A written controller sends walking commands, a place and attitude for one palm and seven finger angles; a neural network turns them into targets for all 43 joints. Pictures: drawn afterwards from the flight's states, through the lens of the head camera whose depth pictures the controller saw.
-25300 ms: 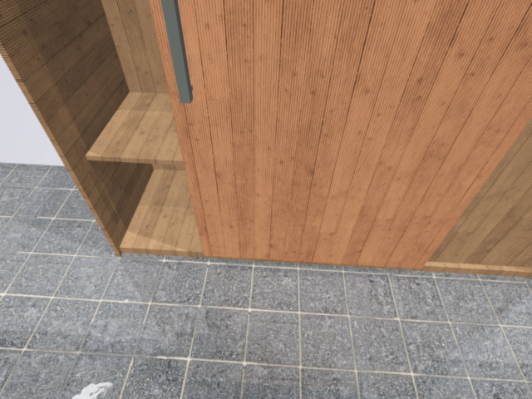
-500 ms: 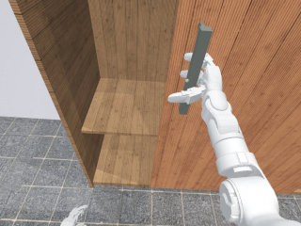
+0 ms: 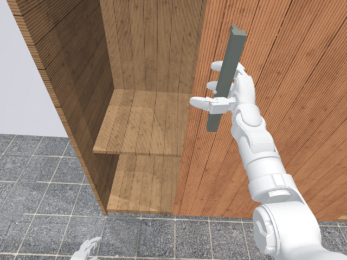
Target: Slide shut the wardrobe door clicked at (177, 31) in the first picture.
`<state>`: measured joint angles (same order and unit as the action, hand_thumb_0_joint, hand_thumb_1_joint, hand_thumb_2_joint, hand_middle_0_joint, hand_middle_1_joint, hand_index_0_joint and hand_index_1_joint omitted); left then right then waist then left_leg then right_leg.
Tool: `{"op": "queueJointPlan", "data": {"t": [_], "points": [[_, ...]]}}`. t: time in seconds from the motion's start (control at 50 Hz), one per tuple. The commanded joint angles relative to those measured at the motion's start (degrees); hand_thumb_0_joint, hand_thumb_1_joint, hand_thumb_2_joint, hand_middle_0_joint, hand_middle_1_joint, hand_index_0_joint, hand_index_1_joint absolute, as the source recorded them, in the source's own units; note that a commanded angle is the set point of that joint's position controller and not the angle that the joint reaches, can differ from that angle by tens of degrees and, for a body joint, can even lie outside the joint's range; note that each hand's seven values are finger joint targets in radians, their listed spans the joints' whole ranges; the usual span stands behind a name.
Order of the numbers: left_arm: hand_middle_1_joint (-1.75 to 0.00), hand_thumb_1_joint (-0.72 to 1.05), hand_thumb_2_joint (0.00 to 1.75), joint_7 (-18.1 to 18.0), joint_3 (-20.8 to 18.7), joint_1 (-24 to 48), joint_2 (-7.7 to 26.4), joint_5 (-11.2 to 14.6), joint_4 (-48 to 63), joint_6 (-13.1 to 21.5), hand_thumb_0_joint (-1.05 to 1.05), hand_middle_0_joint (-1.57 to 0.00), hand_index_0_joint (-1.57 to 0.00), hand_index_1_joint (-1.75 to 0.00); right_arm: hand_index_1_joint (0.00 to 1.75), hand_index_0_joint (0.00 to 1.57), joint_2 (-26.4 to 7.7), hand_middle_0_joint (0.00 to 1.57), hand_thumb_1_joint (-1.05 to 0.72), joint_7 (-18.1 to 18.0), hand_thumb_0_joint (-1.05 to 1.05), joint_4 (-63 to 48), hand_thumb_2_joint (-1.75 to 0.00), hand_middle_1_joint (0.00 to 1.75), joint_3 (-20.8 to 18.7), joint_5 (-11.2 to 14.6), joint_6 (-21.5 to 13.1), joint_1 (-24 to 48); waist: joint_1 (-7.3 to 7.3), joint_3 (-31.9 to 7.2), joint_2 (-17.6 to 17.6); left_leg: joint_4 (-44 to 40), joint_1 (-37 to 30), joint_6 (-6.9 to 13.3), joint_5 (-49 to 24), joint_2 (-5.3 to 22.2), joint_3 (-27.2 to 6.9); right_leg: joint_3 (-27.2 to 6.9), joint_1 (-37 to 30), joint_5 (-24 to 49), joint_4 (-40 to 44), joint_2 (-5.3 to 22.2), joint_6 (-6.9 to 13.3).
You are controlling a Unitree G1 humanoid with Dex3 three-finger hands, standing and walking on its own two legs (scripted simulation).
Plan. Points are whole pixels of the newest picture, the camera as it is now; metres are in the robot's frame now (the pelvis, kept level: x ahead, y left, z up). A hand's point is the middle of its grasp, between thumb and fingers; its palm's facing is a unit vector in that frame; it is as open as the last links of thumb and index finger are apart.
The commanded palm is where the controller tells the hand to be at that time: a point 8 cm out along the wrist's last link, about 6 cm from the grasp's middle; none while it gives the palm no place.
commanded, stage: grip the handle and tug to test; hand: right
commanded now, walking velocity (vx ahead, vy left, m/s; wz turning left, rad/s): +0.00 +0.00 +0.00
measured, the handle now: (221, 84) +0.48 -0.06 +0.19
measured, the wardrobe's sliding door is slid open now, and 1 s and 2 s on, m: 0.38 0.38 0.38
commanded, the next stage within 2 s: tug the door sideways, standing still in 1.12 s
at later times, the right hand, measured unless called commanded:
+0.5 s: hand (215, 92) +0.44 -0.04 +0.20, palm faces -0.05 +1.00 +0.00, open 5.8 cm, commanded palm +0.41 -0.09 +0.19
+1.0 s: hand (215, 92) +0.43 -0.04 +0.20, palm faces -0.07 +1.00 +0.02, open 5.9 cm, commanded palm +0.39 -0.10 +0.19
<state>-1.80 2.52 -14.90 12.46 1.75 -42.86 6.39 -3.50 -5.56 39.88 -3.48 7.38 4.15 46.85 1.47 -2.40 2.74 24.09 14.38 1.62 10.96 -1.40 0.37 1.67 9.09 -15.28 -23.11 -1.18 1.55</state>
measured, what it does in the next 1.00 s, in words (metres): stands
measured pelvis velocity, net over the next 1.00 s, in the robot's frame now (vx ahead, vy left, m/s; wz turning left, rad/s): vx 0.01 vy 0.00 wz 0.03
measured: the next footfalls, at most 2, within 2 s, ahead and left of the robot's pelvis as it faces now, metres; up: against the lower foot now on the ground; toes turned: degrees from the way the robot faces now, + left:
none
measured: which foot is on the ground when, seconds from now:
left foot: down 0.00-1.00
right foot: down 0.00-1.00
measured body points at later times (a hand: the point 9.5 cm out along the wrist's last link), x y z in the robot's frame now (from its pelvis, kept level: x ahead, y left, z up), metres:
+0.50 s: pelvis +0.00 +0.00 +0.00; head +0.00 +0.02 +0.45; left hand +0.13 +0.23 -0.12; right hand +0.43 -0.10 +0.20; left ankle +0.02 +0.10 -0.74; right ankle -0.04 -0.10 -0.74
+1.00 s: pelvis +0.01 +0.00 +0.00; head +0.00 +0.02 +0.45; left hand +0.13 +0.23 -0.11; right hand +0.43 -0.10 +0.20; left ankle +0.02 +0.10 -0.74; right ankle -0.04 -0.10 -0.74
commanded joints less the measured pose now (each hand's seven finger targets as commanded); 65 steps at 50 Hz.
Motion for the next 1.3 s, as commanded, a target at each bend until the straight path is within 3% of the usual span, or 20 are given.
{"op": "queueJointPlan", "data": {"t": [0.0,0.08,0.12,0.14,0.18,0.24,0.28,0.32,0.42,0.58,0.7,0.72,0.78,0.82,0.88,0.92,1.08,1.2,1.22,1.28], "points": [[-0.3,0.9,0.9,-0.06,-2.31,3.6,5.84,0.54,7.76,2.92,0.0,-0.2,-0.2,-0.3,1.31,0.38,-4.95,0.38,-0.25,0.64,0.0,-15.2,-0.62,1.31,-0.32,0.05,-4.71,29.35,0.48,-16.9,-6.35,-1.3,-9.62,0.3,-18.12,0.86,0.03,-0.35,-2.95,17.27,1.16,0.81,0.35],[-0.3,0.9,0.9,-0.03,-2.42,3.68,6.05,0.74,7.77,2.87,0.0,-0.2,-0.2,-0.3,1.33,0.4,-3.65,0.4,-0.43,0.74,0.0,-13.87,-0.7,1.33,1.2,0.03,-3.84,29.57,0.98,-14.88,-6.85,-1.8,-8.01,0.2,-16.24,0.81,0.13,-0.42,-2.45,15.61,1.21,0.78,0.48],[-0.3,0.9,0.9,-0.26,-2.44,3.38,6.17,0.65,7.74,2.74,0.0,-0.2,-0.2,-0.3,1.35,0.41,-6.35,0.41,-0.53,0.52,0.0,-14.21,-0.74,1.35,-1.14,-0.1,-3.58,29.39,0.72,-16.08,-7.53,-1.9,-9.03,0.14,-15.8,0.76,-0.19,-0.39,-2.21,14.82,1.36,0.75,0.67],[-0.3,0.9,0.9,-0.21,-2.36,3.63,5.92,0.61,8.05,2.83,0.0,-0.2,-0.2,-0.3,1.35,0.42,-4.8,0.42,-0.57,0.66,0.0,-15.88,-0.76,1.35,0.22,-0.1,-3.66,30.22,0.98,-16.98,-6.02,-1.7,-9.09,0.17,-16.95,0.9,-0.22,-0.24,-3.13,15.82,1.2,0.63,0.65],[-0.3,0.9,0.9,-0.26,-2.44,3.72,6.22,0.61,7.72,2.59,0.0,-0.2,-0.2,-0.3,1.37,0.43,-6.3,0.43,-0.67,0.59,0.0,-14.05,-0.8,1.37,-0.83,-0.22,-3.16,28.07,0.24,-17.37,-6.85,-1.53,-9.89,0.21,-16.93,0.95,-0.05,-0.27,-2.39,16.01,1.25,0.72,0.48],[-0.3,0.9,0.9,-0.12,-2.38,3.64,5.88,0.72,7.94,2.61,0.0,-0.2,-0.2,-0.3,1.39,0.44,-3.84,0.44,-0.81,0.75,0.0,-15.86,-0.86,1.39,1.09,0.03,-3.13,28.82,0.95,-17.36,-6.69,-1.4,-9.32,0.15,-17.77,0.87,0.13,-0.37,-3.26,16.8,1.06,0.76,0.42],[-0.3,0.9,0.9,-0.19,-2.49,3.7,6.1,0.7,7.81,2.45,0.0,-0.2,-0.2,-0.3,1.4,0.45,-5.23,0.45,-0.9,0.53,0.0,-15.22,-0.9,1.4,-0.08,0.01,-3.02,28.92,0.76,-17.22,-6.84,-1.54,-9.43,0.17,-17.55,0.89,0.02,-0.28,-3.09,16.67,0.96,0.71,0.5],[-0.3,0.9,0.9,-0.13,-2.4,3.68,5.88,0.71,7.9,2.55,0.0,-0.2,-0.2,-0.3,1.4,0.45,-3.77,0.45,-0.9,0.71,0.0,-15.6,-0.9,1.4,1.04,0.16,-2.85,29.32,1.13,-16.91,-5.91,-1.43,-8.82,0.17,-17.79,0.84,0.06,-0.34,-3.44,16.86,0.92,0.68,0.46],[-0.3,0.9,0.9,-0.1,-2.46,3.73,5.94,0.59,8.23,2.33,0.0,-0.2,-0.2,-0.3,1.4,0.45,-4.9,0.45,-0.9,0.69,0.0,-15.97,-0.9,1.4,-0.02,0.01,-3.07,27.82,0.6,-17.37,-8.19,-1.24,-9.94,0.11,-18.97,0.79,0.11,-0.28,-3.08,17.74,0.96,0.68,0.64],[-0.3,0.9,0.9,-0.37,-2.21,4.15,6.04,0.65,8.28,1.74,0.0,-0.2,-0.2,-0.3,1.4,0.45,-6.67,0.45,-0.9,0.94,0.0,-14.22,-0.9,1.4,-1.37,-0.01,-2.53,28.23,0.32,-15.91,-6.35,-1.86,-9.4,0.21,-17.11,0.91,-0.17,-0.14,-2.4,16.02,1.16,0.55,0.64],[-0.3,0.9,0.9,-0.26,-2.23,4.21,5.84,0.56,8.8,1.68,0.0,-0.2,-0.2,-0.3,1.4,0.45,-6.91,0.45,-0.9,0.86,0.0,-16.66,-0.9,1.4,-2.03,0.16,-2.74,26.68,-0.1,-17.59,-6.59,-1.37,-10.84,0.33,-19.18,0.81,0.11,-0.2,-3.21,18.27,1.23,0.8,0.4],[-0.3,0.9,0.9,-0.12,-2.31,4.53,5.78,0.62,9.26,1.77,0.0,-0.2,-0.2,-0.3,1.4,0.45,-5.94,0.45,-0.9,1.04,0.0,-17.56,-0.9,1.4,-1.58,0.33,-2.67,24.71,-0.46,-18.07,-7.08,-1.38,-11.36,0.22,-19.63,0.74,-0.06,0.09,-3.18,18.26,1.24,0.72,0.51],[-0.3,0.9,0.9,0.01,-2.33,5.25,6.32,0.69,9.66,1.48,0.0,-0.2,-0.2,-0.3,1.4,0.45,-8.49,0.45,-0.9,1.28,0.0,-18.07,-0.9,1.4,-3.53,0.64,-2.34,21.34,-1.62,-18.05,-8.8,-1.47,-13.26,0.29,-20.25,0.91,-0.1,0.24,-1.95,18.23,1.61,0.69,0.47],[-0.3,0.9,0.9,0.01,-2.22,5.42,5.94,0.7,10.1,1.42,0.0,-0.2,-0.2,-0.3,1.4,0.45,-6.96,0.45,-0.9,1.5,0.0,-20.08,-0.9,1.4,-2.6,0.64,-2.26,20.95,-1.17,-17.56,-8.22,-1.44,-13.19,0.25,-20.97,0.83,-0.06,0.35,-2.49,18.58,1.78,0.76,0.52],[-0.3,0.9,0.9,0.41,-2.43,6.64,5.94,0.67,11.33,1.2,0.0,-0.2,-0.2,-0.3,1.4,0.45,-7.28,0.45,-0.9,1.8,0.0,-24.16,-0.9,1.4,-2.94,0.44,-1.93,16.01,-2.69,-19.55,-5.02,-0.7,-15.18,0.56,-24.12,0.97,-0.09,0.8,-3.62,21.93,1.49,0.71,0.15],[-0.3,0.9,0.9,0.65,-2.54,6.86,5.76,0.58,11.89,1.12,0.0,-0.2,-0.2,-0.3,1.4,0.45,-7.94,0.45,-0.9,1.8,0.0,-27.62,-0.9,1.4,-4.01,0.69,-1.63,12.92,-2.97,-20.56,-6.61,-0.43,-16.87,0.46,-26.94,0.92,0.02,0.91,-4.21,24.11,1.44,0.94,0.13],[-0.3,0.9,0.9,1.89,-3.11,9.22,5.81,0.76,14.35,-0.71,0.0,-0.2,-0.2,-0.3,1.4,0.45,-6.22,0.45,-0.9,2.42,0.0,-37.58,-0.9,1.4,-1.29,0.16,2.27,2.59,-3.76,-19.99,-6.51,0.39,-18.8,0.36,-33.49,0.97,0.43,1.34,-5.0,29.53,0.65,1.07,0.06],[-0.3,0.9,0.9,2.32,-3.0,10.08,5.62,0.57,15.28,-2.48,0.0,-0.2,-0.2,-0.3,1.4,0.45,-6.04,0.45,-0.9,2.1,0.0,-43.79,-0.9,1.4,-0.53,0.07,6.11,-0.29,-3.45,-20.81,-5.57,1.31,-19.96,0.12,-39.24,1.36,0.54,1.24,-5.59,31.98,-0.35,0.7,0.17],[-0.3,0.9,0.9,2.32,-2.87,10.12,5.54,0.63,14.86,-2.73,0.0,-0.2,-0.2,-0.3,1.4,0.45,-3.96,0.45,-0.9,2.1,0.0,-43.62,-0.9,1.4,2.23,-0.21,6.75,2.67,-2.44,-19.91,-5.39,1.13,-18.59,0.1,-39.14,1.3,0.6,1.08,-6.16,32.26,-0.64,0.6,0.2],[-0.3,0.9,0.9,1.8,-2.97,9.83,5.62,0.6,13.13,-3.31,0.0,-0.2,-0.2,-0.3,1.4,0.45,-1.84,0.45,-0.9,0.81,0.0,-40.42,-0.9,1.4,4.92,-0.26,8.5,11.47,-0.16,-16.49,-5.8,0.35,-13.73,0.08,-34.99,0.94,0.87,0.51,-6.95,30.28,-1.59,0.8,0.34]]}}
